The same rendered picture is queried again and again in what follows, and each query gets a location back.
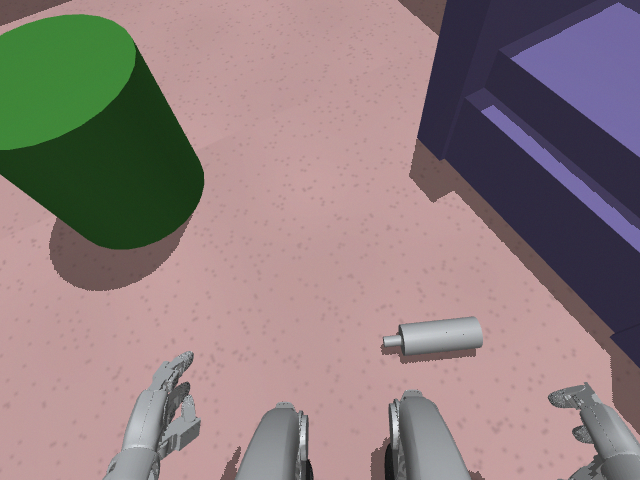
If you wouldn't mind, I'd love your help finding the armchair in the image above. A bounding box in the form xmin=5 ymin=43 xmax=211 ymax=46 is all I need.
xmin=417 ymin=0 xmax=640 ymax=368

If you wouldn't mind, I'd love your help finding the left robot arm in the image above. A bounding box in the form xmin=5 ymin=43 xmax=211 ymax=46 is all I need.
xmin=102 ymin=447 xmax=160 ymax=480

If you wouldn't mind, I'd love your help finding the right robot hand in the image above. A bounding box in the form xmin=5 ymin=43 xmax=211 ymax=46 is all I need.
xmin=548 ymin=382 xmax=640 ymax=480

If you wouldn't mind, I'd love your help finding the left robot hand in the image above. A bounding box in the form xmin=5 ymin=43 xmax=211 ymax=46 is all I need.
xmin=121 ymin=351 xmax=201 ymax=461

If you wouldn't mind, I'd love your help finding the right robot arm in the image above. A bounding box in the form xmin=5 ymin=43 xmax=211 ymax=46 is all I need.
xmin=600 ymin=454 xmax=640 ymax=480

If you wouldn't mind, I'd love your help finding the bottle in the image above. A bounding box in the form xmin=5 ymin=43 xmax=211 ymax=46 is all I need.
xmin=383 ymin=316 xmax=483 ymax=356

